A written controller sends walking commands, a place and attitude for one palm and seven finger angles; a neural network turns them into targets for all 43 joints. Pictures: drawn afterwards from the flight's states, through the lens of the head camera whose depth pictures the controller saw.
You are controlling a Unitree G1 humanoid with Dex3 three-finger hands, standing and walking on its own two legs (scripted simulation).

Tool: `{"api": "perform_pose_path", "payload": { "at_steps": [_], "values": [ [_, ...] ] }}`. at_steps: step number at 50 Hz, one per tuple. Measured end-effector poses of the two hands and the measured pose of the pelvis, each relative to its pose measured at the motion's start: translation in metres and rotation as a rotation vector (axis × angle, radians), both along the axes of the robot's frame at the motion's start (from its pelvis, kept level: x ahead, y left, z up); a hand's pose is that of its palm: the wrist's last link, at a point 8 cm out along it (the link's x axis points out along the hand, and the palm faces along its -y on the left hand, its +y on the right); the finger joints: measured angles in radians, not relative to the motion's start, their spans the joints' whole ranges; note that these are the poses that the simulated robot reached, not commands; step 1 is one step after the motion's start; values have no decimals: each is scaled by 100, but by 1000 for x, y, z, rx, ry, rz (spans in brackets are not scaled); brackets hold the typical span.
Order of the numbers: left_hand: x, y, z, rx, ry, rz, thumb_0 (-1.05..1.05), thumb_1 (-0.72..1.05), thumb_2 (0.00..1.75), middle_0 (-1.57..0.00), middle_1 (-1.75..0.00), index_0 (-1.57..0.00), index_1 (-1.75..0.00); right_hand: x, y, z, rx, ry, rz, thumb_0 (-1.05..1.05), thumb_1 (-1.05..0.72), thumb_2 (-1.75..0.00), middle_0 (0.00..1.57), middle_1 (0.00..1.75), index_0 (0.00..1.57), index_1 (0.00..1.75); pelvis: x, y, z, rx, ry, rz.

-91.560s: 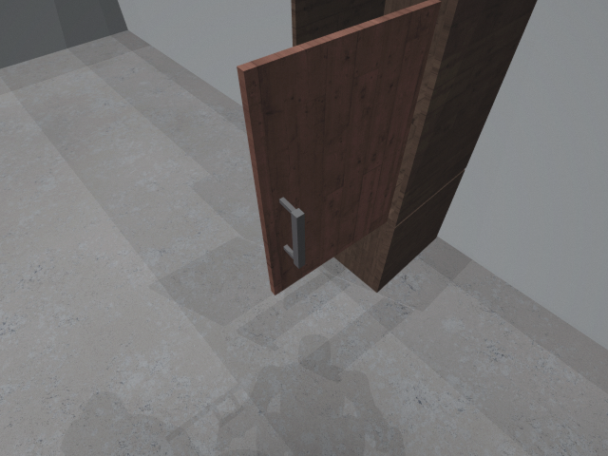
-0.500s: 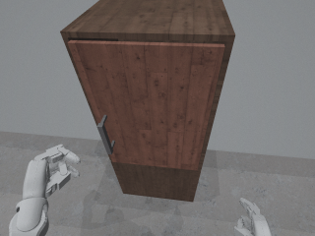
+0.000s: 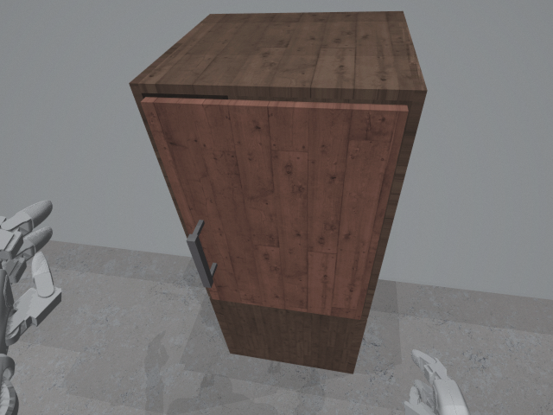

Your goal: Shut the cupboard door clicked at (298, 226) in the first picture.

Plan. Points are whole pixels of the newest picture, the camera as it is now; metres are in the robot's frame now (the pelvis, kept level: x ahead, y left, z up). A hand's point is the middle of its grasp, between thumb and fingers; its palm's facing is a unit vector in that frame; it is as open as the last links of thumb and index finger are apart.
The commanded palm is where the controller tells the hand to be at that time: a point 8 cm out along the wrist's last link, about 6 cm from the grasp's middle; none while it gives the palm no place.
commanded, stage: draw the hand back to the body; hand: left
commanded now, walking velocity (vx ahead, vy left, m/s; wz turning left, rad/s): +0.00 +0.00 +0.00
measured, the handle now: (204, 255) +0.46 +0.24 -0.10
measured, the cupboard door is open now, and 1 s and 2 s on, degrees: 0 0 0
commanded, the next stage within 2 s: step back with the hand held close in 0.30 s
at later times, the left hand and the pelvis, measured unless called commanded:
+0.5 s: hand (62, 305) +0.18 +0.26 +0.17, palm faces +0.46 -0.78 -0.43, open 7.4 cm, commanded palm +0.12 +0.29 +0.18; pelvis -0.02 -0.01 +0.00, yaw +0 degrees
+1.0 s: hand (9, 350) +0.13 +0.29 +0.15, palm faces +0.39 -0.78 -0.48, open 7.4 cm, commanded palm +0.07 +0.33 +0.18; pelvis -0.07 +0.03 +0.00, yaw -1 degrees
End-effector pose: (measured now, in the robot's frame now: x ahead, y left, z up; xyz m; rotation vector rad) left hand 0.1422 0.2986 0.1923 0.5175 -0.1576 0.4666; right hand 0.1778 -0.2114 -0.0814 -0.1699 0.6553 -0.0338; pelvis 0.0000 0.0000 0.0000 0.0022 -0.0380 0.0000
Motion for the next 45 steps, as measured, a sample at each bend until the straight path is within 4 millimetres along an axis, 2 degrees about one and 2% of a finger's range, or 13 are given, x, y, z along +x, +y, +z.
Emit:
{"api": "perform_pose_path", "payload": {
  "at_steps": [10,18,25,32,35,41,45],
  "values": [
    [-2,-8,-25,-78,66,6,1,89,90,-22,-32,-22,-33,-14,-13,-2,-18,33,-24,1,-90,-90,20,30,20,30,-6,-6,1,5,-10,0],
    [-6,-15,-7,-34,-7,-24,1,89,90,-21,-30,-21,-31,-16,-20,3,-21,-5,-39,1,-90,-90,20,30,20,30,-9,-11,1,1,-29,-2],
    [-8,-8,-9,-12,7,-5,1,89,90,-21,-30,-21,-31,-21,-22,2,-11,7,-41,1,-90,-90,20,30,20,30,-17,-13,1,-10,-11,4],
    [-8,-5,-19,5,65,-52,1,89,90,-21,-30,-21,-31,-37,-31,-5,-54,91,-100,1,-90,-90,20,30,20,30,-22,-1,0,-15,36,-3],
    [-9,-2,-18,25,80,-77,1,89,90,-21,-30,-21,-31,-46,-31,-5,-75,115,-129,1,-90,-90,20,30,20,30,-26,5,0,-10,41,-10],
    [-16,14,-4,83,41,-93,1,89,90,-21,-30,-21,-31,-63,-23,1,-83,118,-165,1,-90,-90,20,29,20,30,-41,15,-1,-12,41,-22],
    [-28,24,-7,73,22,-92,1,89,90,-21,-30,-21,-31,-76,-15,6,-83,99,-172,1,-90,-90,20,30,20,30,-54,21,-2,-19,41,-24]
  ]
}}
